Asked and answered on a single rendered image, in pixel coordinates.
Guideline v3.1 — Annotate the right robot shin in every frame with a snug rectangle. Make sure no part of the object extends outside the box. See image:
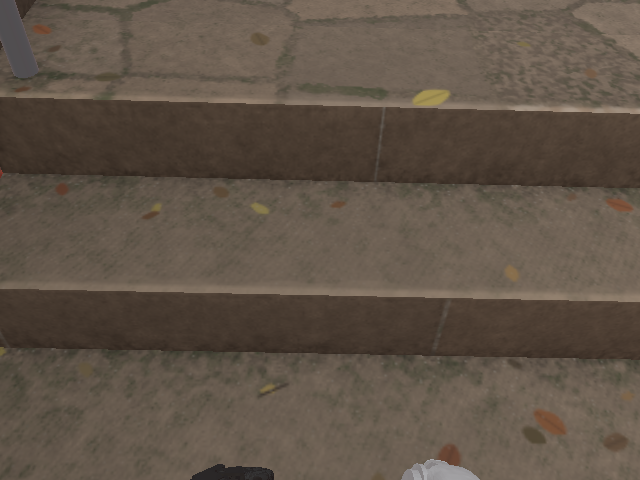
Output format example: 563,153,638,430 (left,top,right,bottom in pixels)
424,459,448,468

